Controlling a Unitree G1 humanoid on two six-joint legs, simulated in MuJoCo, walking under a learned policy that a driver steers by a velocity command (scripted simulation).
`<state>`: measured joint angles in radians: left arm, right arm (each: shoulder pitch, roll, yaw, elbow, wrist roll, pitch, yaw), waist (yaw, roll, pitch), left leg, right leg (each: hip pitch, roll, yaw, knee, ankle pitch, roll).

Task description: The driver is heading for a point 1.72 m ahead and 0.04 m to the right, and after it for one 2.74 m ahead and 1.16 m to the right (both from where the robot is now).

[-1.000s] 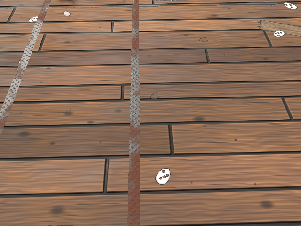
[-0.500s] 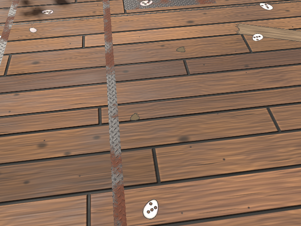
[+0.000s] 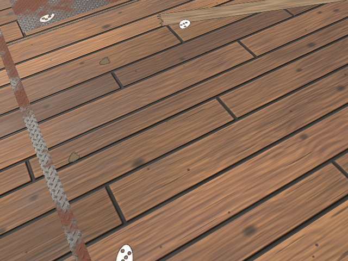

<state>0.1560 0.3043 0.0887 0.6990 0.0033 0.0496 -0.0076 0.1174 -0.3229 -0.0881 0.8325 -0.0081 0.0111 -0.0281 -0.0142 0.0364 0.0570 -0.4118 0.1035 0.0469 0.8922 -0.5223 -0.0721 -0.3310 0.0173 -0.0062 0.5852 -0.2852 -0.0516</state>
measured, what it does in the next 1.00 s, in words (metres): walks ahead: left foot, then right foot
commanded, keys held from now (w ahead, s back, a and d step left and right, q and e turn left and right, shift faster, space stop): e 0.12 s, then no key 0.10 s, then w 0.78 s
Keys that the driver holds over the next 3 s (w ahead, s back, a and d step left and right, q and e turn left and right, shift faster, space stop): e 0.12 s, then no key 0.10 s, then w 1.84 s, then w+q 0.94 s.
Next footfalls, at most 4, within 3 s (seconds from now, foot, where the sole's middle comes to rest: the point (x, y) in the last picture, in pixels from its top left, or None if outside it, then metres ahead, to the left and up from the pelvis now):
0.42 left None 0.08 0.12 -0.77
0.84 right None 0.33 -0.19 -0.77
1.36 left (192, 199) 0.69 -0.01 -0.77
1.90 right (253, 146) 0.93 -0.30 -0.77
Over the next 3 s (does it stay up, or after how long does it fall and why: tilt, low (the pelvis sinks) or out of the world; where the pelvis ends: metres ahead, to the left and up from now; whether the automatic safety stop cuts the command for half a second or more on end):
stays up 1.42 -0.19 0.00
